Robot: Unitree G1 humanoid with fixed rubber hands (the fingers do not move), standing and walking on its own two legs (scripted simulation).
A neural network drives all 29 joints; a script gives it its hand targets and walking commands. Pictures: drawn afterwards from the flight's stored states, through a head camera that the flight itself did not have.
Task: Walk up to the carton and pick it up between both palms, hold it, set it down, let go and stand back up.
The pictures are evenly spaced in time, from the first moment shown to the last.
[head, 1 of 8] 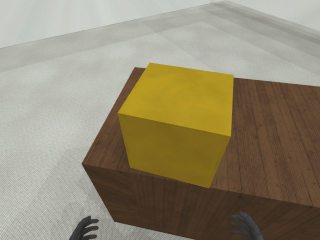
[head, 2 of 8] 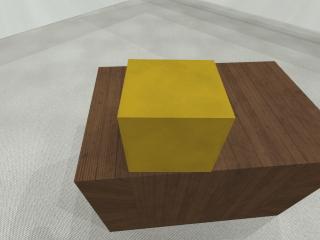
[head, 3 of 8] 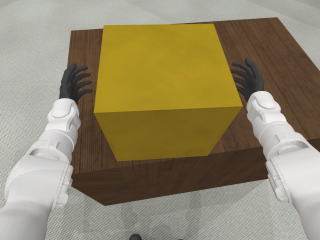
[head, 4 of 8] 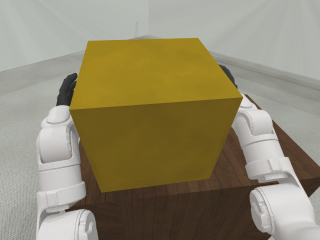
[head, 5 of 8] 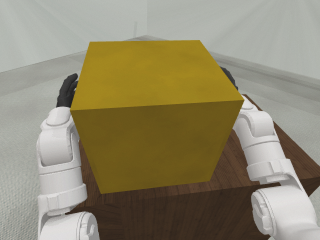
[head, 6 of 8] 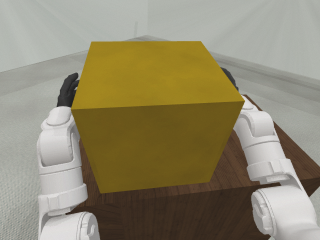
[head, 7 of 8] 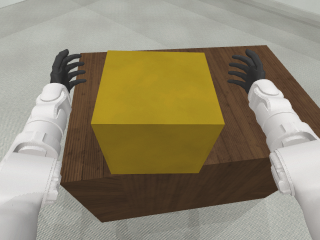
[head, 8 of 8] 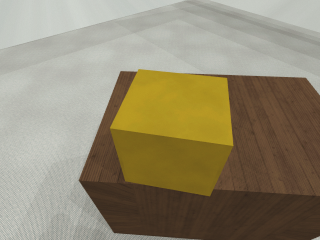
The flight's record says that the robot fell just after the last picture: no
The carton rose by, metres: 0.21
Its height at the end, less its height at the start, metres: +0.00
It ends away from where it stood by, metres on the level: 0.02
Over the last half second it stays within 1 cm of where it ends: yes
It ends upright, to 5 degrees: yes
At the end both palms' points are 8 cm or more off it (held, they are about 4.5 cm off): yes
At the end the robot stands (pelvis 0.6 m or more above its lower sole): yes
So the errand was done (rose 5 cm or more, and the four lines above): yes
